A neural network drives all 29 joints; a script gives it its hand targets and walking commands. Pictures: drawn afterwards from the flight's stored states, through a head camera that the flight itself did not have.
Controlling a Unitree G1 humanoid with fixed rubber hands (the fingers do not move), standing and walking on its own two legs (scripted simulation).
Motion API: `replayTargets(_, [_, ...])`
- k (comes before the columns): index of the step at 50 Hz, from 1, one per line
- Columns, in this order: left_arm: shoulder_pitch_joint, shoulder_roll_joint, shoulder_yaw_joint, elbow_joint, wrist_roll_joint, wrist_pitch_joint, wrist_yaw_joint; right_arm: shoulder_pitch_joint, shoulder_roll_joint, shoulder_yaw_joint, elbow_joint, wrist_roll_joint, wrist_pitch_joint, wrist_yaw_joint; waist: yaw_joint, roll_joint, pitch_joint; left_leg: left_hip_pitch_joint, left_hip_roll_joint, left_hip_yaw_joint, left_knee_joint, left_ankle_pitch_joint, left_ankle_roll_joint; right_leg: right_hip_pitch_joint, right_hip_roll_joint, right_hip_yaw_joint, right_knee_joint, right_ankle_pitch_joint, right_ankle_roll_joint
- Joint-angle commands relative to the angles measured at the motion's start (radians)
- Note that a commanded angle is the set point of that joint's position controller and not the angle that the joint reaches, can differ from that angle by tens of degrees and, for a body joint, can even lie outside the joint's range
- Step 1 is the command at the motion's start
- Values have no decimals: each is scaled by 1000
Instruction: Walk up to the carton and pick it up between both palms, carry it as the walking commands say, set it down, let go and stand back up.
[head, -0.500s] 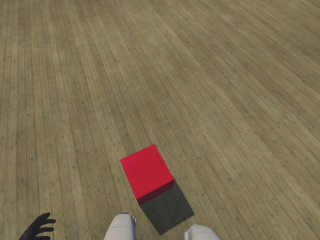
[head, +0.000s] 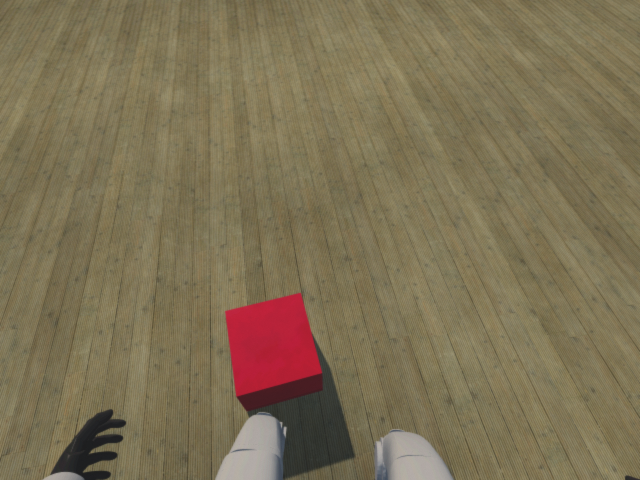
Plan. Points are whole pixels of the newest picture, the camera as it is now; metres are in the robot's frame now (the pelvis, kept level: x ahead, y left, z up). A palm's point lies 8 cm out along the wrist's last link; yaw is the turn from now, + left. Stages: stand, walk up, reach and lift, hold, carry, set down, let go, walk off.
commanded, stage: walk up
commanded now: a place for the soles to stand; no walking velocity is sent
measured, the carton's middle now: (274, 351) +0.48 +0.16 -0.63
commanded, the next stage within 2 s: none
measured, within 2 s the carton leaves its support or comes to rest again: neither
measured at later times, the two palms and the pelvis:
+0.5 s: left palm out of the picture -0.05 +0.34 -0.05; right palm (571, 406) +0.19 -0.30 -0.05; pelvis -0.02 -0.01 +0.03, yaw +13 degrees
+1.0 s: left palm out of the picture +0.01 +0.36 -0.06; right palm (548, 422) +0.18 -0.26 -0.05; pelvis +0.02 +0.03 +0.05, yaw +14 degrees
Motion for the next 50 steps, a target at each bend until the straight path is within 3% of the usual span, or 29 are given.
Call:
replayTargets(1, [-23, 290, 78, -48, -7, -40, 40, 44, -171, -43, -35, 10, -25, 17, 25, -158, -1, -155, 26, 30, 64, 47, 4, 131, -256, 430, -519, -107, -202])
replayTargets(2, [-21, 284, 77, -28, -8, -41, 41, 61, -176, -30, -8, 4, -23, 34, 35, -202, 20, -138, 16, 58, 34, 55, -7, 140, -235, 365, -482, -18, -186])
replayTargets(4, [38, 296, 63, -23, 0, -57, 49, 41, -162, -41, -25, -12, -9, 50, 49, -131, -43, -98, -12, 47, -36, 33, 3, 192, -237, 378, -475, 77, -204])
replayTargets(7, [111, 285, 53, 7, -15, -88, 62, -37, -122, -26, -65, -4, 6, 72, 78, -147, -52, -126, -10, 42, -143, 10, 2, 360, -274, 306, -423, 554, -204])
replayTargets(10, [143, 305, 56, 0, -21, -91, 73, -70, -132, -30, -84, -9, 19, 86, 85, -153, -133, -82, -9, 83, -188, 13, -1, 445, -333, 312, -441, 611, -200])
replayTargets(12, [143, 267, 43, 7, -26, -95, 75, -104, -107, -26, -70, -8, 22, 90, 80, -161, -107, -44, -2, 125, -224, 69, 4, 413, -293, 207, -452, 777, -177])
replayTargets(17, [120, 306, 40, 0, -13, -87, 78, -134, -98, -34, -52, 4, 46, 112, 72, -194, -79, 105, -19, 187, -301, 81, 23, 271, -273, 123, -492, 488, -124])
replayTargets(19, [106, 307, 29, 2, -10, -80, 76, -120, -76, -29, -52, 5, 37, 117, 49, -184, -86, 154, -37, 222, -414, 70, 13, 289, -263, 87, -436, 558, -164])
replayTargets(21, [66, 293, 24, -4, -14, -80, 63, -104, -114, -43, -46, 2, 32, 117, 17, -144, -122, 301, -49, 234, -552, 157, 37, 192, -250, 15, -421, 301, -141])
replayTargets(22, [95, 255, 6, 7, 0, -73, 66, -59, -136, -51, -20, -14, 28, 113, -14, -23, -134, 482, -23, 138, -624, 52, 72, 29, -231, -3, -323, 104, -120])
replayTargets(23, [101, 186, -19, -10, 3, -77, 65, -14, -203, -64, -6, -25, 20, 104, -32, 231, -151, 566, 168, -194, -839, -80, 144, -133, -141, -86, -99, -44, -57])
replayTargets(24, [56, 161, -35, -24, -7, -61, 64, -41, -245, -70, -24, -14, 11, 96, -60, 259, -139, 502, 276, -398, -905, -126, 230, -222, -26, -45, -22, -124, 5])
replayTargets(25, [22, 216, -11, 3, -8, -64, 77, -85, -260, -80, -23, 5, 12, 97, -58, 191, -52, 369, 316, -386, -904, -163, 285, -188, -52, 24, 12, -129, -7])
replayTargets(27, [74, 216, -14, 56, -26, -72, 66, -159, -154, -51, -39, 7, 8, 91, 7, 77, -22, 265, 216, -228, -846, 0, 238, -49, -48, 53, -54, -13, -12])
replayTargets(29, [180, 210, -8, 128, -11, -83, 60, -238, -178, -54, -48, -1, 17, 98, 57, 177, -62, 93, 183, -104, -845, -124, 213, 186, 13, -25, -162, 33, -19])
replayTargets(32, [153, 203, 3, 126, 6, -112, 68, -208, -105, -9, -44, 2, 16, 117, 63, 64, -23, 59, 121, -40, -730, -90, 129, 290, 53, -5, -444, 113, -48])
replayTargets(33, [163, 217, -2, 129, 19, -112, 70, -214, -81, -6, -38, 7, 11, 111, 67, 3, -88, 40, 121, -32, -660, -115, 110, 331, -18, 149, -515, -9, -89])
replayTargets(34, [112, 295, 12, 128, 14, -117, 68, -217, -72, 2, -35, 12, 16, 114, 72, -145, -25, 2, 14, 67, -496, -85, 54, 233, -160, 389, -667, -264, -141])
replayTargets(35, [86, 326, 21, 105, 9, -112, 62, -184, -114, -18, -8, 2, 16, 108, 57, -180, -20, 56, -18, 140, -378, -47, 34, 185, -276, 514, -758, -415, -219])
replayTargets(36, [73, 318, 29, 106, 0, -114, 63, -159, -135, -26, 23, -8, 22, 111, 51, -122, -8, 39, 3, 88, -296, -20, 26, 184, -308, 563, -781, -424, -223])
replayTargets(39, [68, 258, -2, 141, -1, -117, 68, -163, -89, -5, 46, 2, 8, 109, 51, -153, 13, 118, 17, 97, -461, 47, 27, 212, -213, 334, -675, 66, -174])
replayTargets(40, [-4, 261, -10, 114, -1, -109, 62, -90, -84, -11, 71, 4, 2, 112, 4, -186, -29, 278, -16, 134, -532, 85, 23, 149, -163, 230, -634, 109, -158])
replayTargets(41, [-48, 215, -23, 110, -11, -100, 58, -47, -89, -12, 100, -2, -12, 104, -29, -55, -103, 406, -26, 162, -679, 195, 21, 124, -126, 142, -513, 262, -137])
replayTargets(43, [-8, 133, -57, 121, -26, -83, 49, -75, -114, -12, 107, -15, -25, 87, 7, 94, -126, 457, 101, -41, -794, 258, 54, 71, -30, 30, -329, 264, -53])
replayTargets(44, [25, 110, -56, 119, -29, -74, 49, -139, -169, -9, 71, -4, -34, 84, 44, 188, -134, 444, 259, -296, -886, 225, 119, 22, 25, 30, -307, 51, -8])
replayTargets(45, [11, 177, -32, 164, -26, -64, 54, -182, -183, -14, 83, 8, -33, 79, 42, 61, -107, 345, 270, -269, -840, 254, 176, 127, 17, 80, -337, -5, -8])
replayTargets(46, [22, 183, -35, 181, -24, -66, 52, -202, -149, -1, 74, 14, -30, 80, 51, 24, -121, 287, 233, -183, -799, 312, 152, 228, 13, 69, -424, 62, -19])
replayTargets(48, [3, 167, -36, 213, -23, -79, 53, -247, -72, 29, 96, 31, -26, 84, 57, -1, -156, 294, 121, 5, -707, 442, 67, 326, -43, 108, -531, 298, -49])
replayTargets(50, [-19, 193, -47, 229, -27, -84, 58, -239, -79, 33, 122, 28, -27, 75, 41, 69, -113, 329, 96, 50, -700, 515, 45, 313, -45, 133, -498, 494, -58])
